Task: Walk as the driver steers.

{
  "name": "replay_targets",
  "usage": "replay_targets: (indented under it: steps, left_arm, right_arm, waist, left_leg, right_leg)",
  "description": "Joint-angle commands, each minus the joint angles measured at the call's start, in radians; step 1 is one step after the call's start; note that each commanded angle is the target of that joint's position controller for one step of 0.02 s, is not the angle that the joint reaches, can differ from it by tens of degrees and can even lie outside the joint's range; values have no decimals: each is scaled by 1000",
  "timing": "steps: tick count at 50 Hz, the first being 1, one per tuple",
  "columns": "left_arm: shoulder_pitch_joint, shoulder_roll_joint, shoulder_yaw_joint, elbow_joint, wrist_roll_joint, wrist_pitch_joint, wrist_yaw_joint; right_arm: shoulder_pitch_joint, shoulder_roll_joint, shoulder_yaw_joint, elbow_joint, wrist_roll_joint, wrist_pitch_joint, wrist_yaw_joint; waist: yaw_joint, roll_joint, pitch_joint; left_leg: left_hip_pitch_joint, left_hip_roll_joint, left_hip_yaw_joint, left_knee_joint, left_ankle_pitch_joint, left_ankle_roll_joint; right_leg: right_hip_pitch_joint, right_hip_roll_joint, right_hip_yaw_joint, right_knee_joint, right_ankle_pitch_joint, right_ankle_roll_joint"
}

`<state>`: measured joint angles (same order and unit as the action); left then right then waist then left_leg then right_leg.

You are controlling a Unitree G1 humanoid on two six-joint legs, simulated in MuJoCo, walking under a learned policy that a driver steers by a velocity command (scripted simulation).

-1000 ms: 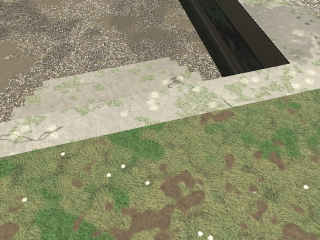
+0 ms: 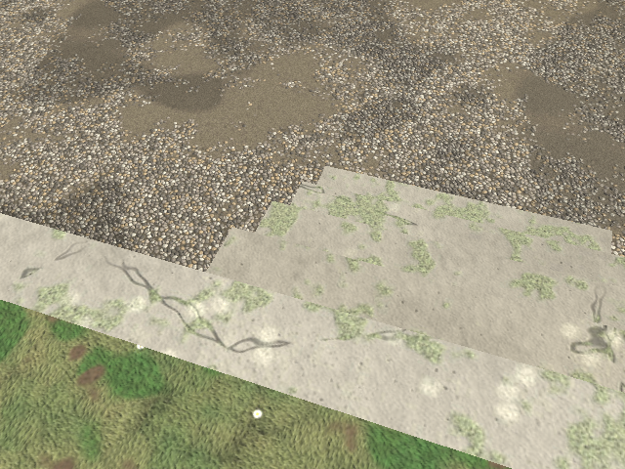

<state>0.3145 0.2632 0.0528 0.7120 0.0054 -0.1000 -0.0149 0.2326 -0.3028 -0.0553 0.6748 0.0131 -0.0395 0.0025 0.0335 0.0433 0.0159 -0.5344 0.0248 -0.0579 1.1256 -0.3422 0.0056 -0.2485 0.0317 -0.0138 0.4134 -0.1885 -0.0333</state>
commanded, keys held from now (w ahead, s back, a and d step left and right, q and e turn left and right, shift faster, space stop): w+e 0.86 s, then w+q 0.14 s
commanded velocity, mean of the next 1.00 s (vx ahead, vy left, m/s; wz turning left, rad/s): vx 0.50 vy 0.00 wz -0.39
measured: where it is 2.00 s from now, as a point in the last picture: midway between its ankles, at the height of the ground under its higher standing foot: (419, 324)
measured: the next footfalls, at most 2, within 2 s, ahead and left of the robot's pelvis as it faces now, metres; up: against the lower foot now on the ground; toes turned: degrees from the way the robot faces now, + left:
left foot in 0.24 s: +0.26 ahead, +0.14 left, +0.00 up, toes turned -6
right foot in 0.74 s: +0.51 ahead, -0.19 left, +0.00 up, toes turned -23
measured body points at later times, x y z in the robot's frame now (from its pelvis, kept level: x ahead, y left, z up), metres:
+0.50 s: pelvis +0.25 +0.03 +0.01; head +0.26 +0.04 +0.46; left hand +0.47 +0.22 -0.10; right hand +0.21 -0.21 -0.12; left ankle +0.22 +0.15 -0.74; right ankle +0.32 -0.12 -0.67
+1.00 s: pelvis +0.50 -0.10 +0.00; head +0.51 -0.10 +0.45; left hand +0.61 +0.13 -0.14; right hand +0.53 -0.38 -0.11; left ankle +0.67 +0.00 -0.68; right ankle +0.47 -0.17 -0.74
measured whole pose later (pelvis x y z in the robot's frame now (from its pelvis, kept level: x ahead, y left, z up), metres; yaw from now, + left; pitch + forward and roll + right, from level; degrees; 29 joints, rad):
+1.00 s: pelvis +0.50 -0.10 +0.00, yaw -28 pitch +2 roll -2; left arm 0.43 0.24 0.03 0.90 0.06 -0.11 -0.05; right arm 0.19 -0.25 0.03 0.79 -0.09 -0.07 0.03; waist 0.07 0.02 -0.05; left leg -0.68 0.13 -0.05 0.93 -0.23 -0.01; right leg -0.24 0.13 0.04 0.38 -0.18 -0.09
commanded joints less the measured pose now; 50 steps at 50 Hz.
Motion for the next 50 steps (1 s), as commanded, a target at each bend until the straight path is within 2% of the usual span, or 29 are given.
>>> replay_targets:
  steps: [1, 4, 8, 9, 10, 11, 12, 13, 14, 15, 16, 18, 19, 22, 26, 29, 33, 36, 37, 38, 39, 40, 41, 42, 43, 44, 45, 47, 50]
  left_arm:
    - [-23, 147, 34, -46, -18, -9, 3]
    - [-2, 191, 47, -27, -28, 6, 9]
    - [61, 207, 51, 3, -40, 21, 11]
    - [21, 127, 10, 1, 116, -7, -42]
    - [-1, 123, 15, -1, 98, -16, -60]
    - [5, 135, 13, 8, 75, -20, -66]
    - [15, 141, 13, 17, 62, -23, -68]
    - [38, 71, -6, 7, 69, -27, -66]
    - [173, -49, -48, -21, 85, -47, -71]
    - [2, 57, -22, -12, 70, -51, -72]
    - [-36, 59, -19, -4, 61, -48, -48]
    - [-12, 49, -24, 16, 74, -35, -24]
    - [-36, 32, -33, 12, 86, -25, -34]
    - [-120, 9, -36, 2, 61, -8, -67]
    - [-210, -21, -55, -11, 49, 10, -102]
    - [-240, 14, -46, -26, 49, 25, -100]
    - [-310, 52, -26, -55, 53, 25, -83]
    - [-224, 117, 9, -46, 26, 8, -61]
    - [-77, 183, 43, -6, 24, -3, -38]
    - [154, 245, 68, 44, 31, 6, -9]
    - [323, 220, 46, 97, 32, 22, -7]
    - [349, 225, 70, 151, 44, 0, -6]
    - [252, 212, 70, 144, 22, -17, -10]
    - [157, 129, 35, 131, 16, -23, -15]
    - [74, 71, 10, 122, 18, -31, -22]
    - [-14, 50, -4, 97, 22, -30, -29]
    - [-53, 41, -9, 81, 23, -31, -30]
    - [-57, 87, 2, 71, 42, -39, -33]
    - [64, 106, 5, 99, 70, -38, -33]
  right_arm:
    - [-47, -22, 3, -84, -16, -28, 7]
    - [-143, -3, 17, -90, -9, -45, 18]
    - [-216, -46, 3, -106, 6, -58, 27]
    - [-123, -9, 47, -71, -128, -46, 46]
    - [-119, -31, 32, -78, -117, -44, 49]
    - [-118, -77, 19, -85, -88, -50, 44]
    - [-53, -123, -2, -73, -60, -66, 33]
    - [120, -180, -19, -37, -65, -81, 15]
    - [263, -188, -1, -25, -57, -77, 9]
    - [295, -113, 7, 7, -80, -84, 5]
    - [207, -87, 16, 15, -60, -85, 9]
    - [127, 24, 55, 14, -58, -77, -1]
    - [90, 39, 59, 5, -67, -75, -12]
    - [74, -2, 39, 15, -86, -79, -24]
    - [143, -43, 26, 66, -108, -83, -8]
    - [153, -64, 24, 105, -112, -85, 10]
    - [227, -104, 12, 169, -99, -80, 8]
    - [247, -167, -5, 201, -107, -74, 3]
    - [270, -152, 2, 203, -134, -79, 12]
    - [372, -46, 43, 176, -170, -89, 25]
    - [301, -38, 54, 148, -128, -90, 69]
    - [31, -35, 52, 98, -69, -85, 77]
    - [-63, -48, 53, 67, -74, -89, 55]
    - [-4, -87, 45, 69, -104, -84, 28]
    - [30, -52, 55, 70, -114, -79, 7]
    - [62, -9, 70, 79, -116, -62, -2]
    - [90, 0, 76, 90, -110, -44, 2]
    - [128, -8, 76, 126, -97, -26, 18]
    - [-8, 16, 86, 104, -101, -32, 45]
  waist:
    - [-23, -141, -8]
    - [8, -137, -9]
    - [23, -145, -12]
    - [-20, -120, -15]
    - [-45, -116, 5]
    - [-65, -103, -16]
    - [-102, -72, -60]
    - [-161, 71, -199]
    - [-129, 306, -428]
    - [-199, 139, -147]
    - [-147, 105, -57]
    - [-67, 74, -62]
    - [-48, 52, -45]
    - [-44, 34, -32]
    - [-61, 15, -6]
    - [-48, 28, 23]
    - [-68, 30, 50]
    - [4, 46, -8]
    - [44, 8, -107]
    - [64, -160, -374]
    - [128, -154, -527]
    - [215, -69, -204]
    - [179, -112, -42]
    - [90, -91, -97]
    - [15, -101, -65]
    - [-50, -90, -50]
    - [-71, -82, -53]
    - [-65, -74, -25]
    - [11, -60, -12]
  left_leg:
    - [-108, 50, 4, -194, 43, -14]
    - [14, 16, 27, -432, 198, -31]
    - [114, -16, 15, -578, 278, -26]
    - [132, 24, -22, -540, 280, -3]
    - [201, 30, -8, -566, 263, 23]
    - [312, 18, 22, -586, 260, 46]
    - [469, 19, 32, -599, 259, 86]
    - [715, 152, -104, -623, 297, 214]
    - [1063, 409, -574, -751, 214, 446]
    - [889, 377, -637, -853, -54, 340]
    - [740, 351, -496, -878, -173, 267]
    - [573, 310, -318, -919, 65, 238]
    - [519, 298, -251, -945, 172, 231]
    - [509, 264, -66, -1010, 360, 227]
    - [461, 240, 126, -1018, 577, 209]
    - [436, 251, 192, -1002, 562, 185]
    - [602, 276, 238, -927, 682, 163]
    - [600, 244, 320, -688, 1120, 113]
    - [443, 205, 326, -473, 1060, 66]
    - [90, 125, 290, -142, 629, -42]
    - [-107, -54, 142, 133, -205, -74]
    - [-348, -35, -8, 216, -168, -24]
    - [-387, 28, -43, 237, -131, -17]
    - [-264, 59, -67, 161, -81, -3]
    - [-150, 83, -67, 115, -36, 7]
    - [-40, 107, -53, 70, -38, 7]
    - [-8, 104, -30, 35, -66, -2]
    - [18, 106, 19, -79, 38, -20]
    - [-17, 104, 46, -313, 257, -15]
  right_leg:
    - [96, -236, 281, -221, 172, -207]
    - [46, -206, 217, -215, 190, -191]
    - [67, -234, 270, -172, 132, -166]
    - [36, -249, 290, -169, -1, -193]
    - [-7, -252, 293, -145, -34, -192]
    - [-56, -223, 282, -98, -10, -178]
    - [-111, -168, 258, 22, 68, -146]
    - [-208, -35, 175, 313, 32, -65]
    - [-492, 104, 107, 585, -372, -9]
    - [-706, 32, 155, 766, -314, -23]
    - [-727, -17, 141, 822, -202, -45]
    - [-587, -97, 127, 784, -58, -52]
    - [-537, -112, 120, 764, -41, -42]
    - [-530, -121, 80, 615, 27, -8]
    - [-467, -121, 17, 382, 223, 4]
    - [-397, -109, 19, 315, 302, -25]
    - [-389, -62, -25, 212, 190, -62]
    - [-120, 61, -101, 134, 170, -118]
    - [165, 83, -66, 195, 248, -172]
    - [701, -96, 236, 258, 416, -372]
    - [887, -319, 692, 23, 287, -484]
    - [715, -293, 641, -69, 130, -341]
    - [482, -266, 537, -85, 66, -297]
    - [312, -242, 494, -102, 97, -304]
    - [121, -220, 440, -131, 155, -303]
    - [-55, -218, 390, -171, 154, -291]
    - [-124, -209, 363, -208, 98, -286]
    - [-226, -181, 288, -241, 38, -252]
    - [-183, -185, 238, -224, 135, -233]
